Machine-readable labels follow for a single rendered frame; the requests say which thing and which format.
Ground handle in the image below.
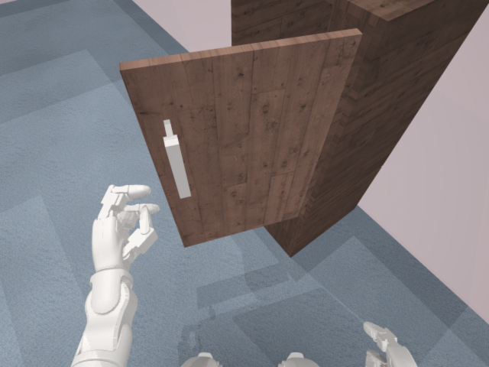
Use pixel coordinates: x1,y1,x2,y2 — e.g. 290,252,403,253
163,119,191,199

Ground cupboard door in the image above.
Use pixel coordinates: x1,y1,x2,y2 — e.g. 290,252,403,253
118,28,363,248

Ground robot left shin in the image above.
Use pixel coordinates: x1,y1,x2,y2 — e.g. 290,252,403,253
198,352,213,359

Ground left robot forearm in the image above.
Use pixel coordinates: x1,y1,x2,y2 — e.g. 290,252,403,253
71,268,138,367

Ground robot right hand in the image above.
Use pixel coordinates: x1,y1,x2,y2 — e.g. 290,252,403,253
363,321,418,367

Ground robot shin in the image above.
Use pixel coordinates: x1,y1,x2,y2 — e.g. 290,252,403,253
287,352,303,359
198,352,213,359

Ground robot left hand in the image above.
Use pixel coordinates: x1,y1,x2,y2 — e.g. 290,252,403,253
92,185,160,273

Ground robot right shin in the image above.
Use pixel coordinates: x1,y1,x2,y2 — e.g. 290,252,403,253
287,352,303,359

